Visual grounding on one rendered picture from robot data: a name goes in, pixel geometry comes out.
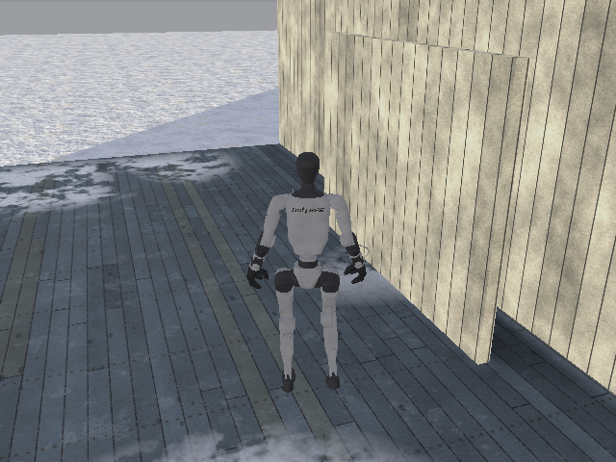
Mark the robot right hand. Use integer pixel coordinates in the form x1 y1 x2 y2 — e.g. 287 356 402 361
344 264 367 284

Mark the robot left upper arm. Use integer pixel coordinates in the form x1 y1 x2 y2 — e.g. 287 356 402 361
260 193 288 247

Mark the right robot forearm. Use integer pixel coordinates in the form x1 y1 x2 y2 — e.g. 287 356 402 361
346 232 365 269

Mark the left robot forearm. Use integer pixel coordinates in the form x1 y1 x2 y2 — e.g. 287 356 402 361
249 232 270 271

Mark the humanoid robot head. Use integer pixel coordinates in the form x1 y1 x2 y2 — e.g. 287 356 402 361
292 152 324 198

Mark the left robot foot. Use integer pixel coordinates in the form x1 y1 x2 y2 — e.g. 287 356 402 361
282 368 295 393

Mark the robot right upper arm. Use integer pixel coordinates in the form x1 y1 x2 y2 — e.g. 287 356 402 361
328 193 355 247

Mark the robot left hand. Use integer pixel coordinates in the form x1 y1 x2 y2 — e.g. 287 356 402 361
246 267 269 289

